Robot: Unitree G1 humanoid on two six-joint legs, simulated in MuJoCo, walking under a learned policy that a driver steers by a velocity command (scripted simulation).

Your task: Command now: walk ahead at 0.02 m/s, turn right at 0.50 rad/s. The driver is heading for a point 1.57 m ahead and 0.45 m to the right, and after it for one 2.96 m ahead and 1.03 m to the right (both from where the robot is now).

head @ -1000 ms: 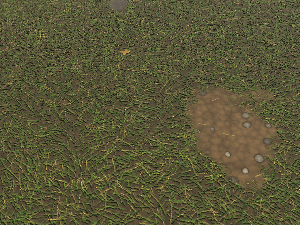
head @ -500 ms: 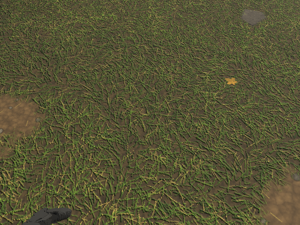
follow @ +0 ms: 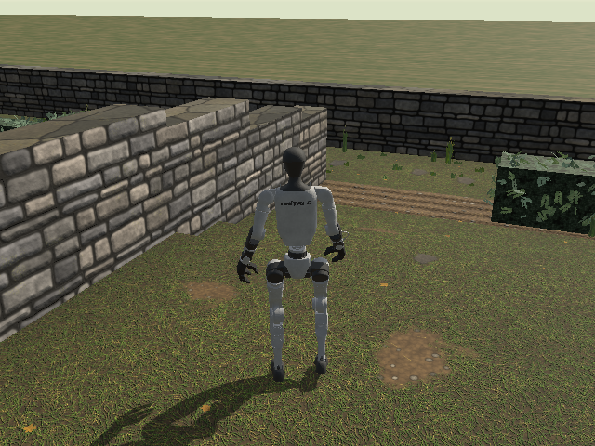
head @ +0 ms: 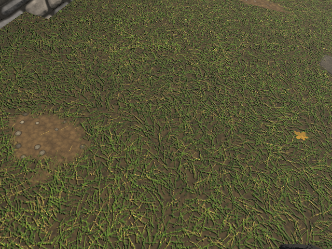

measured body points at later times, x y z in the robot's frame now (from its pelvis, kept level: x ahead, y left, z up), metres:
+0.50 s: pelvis +0.01 -0.05 +0.01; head +0.04 -0.09 +0.45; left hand +0.28 +0.16 -0.06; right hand +0.07 -0.38 -0.09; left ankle +0.13 +0.09 -0.68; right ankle -0.02 -0.12 -0.74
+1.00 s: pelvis +0.05 -0.05 +0.00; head +0.07 -0.06 +0.45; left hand +0.31 +0.12 -0.09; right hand +0.02 -0.35 -0.11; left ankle +0.13 +0.05 -0.73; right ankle -0.05 -0.13 -0.74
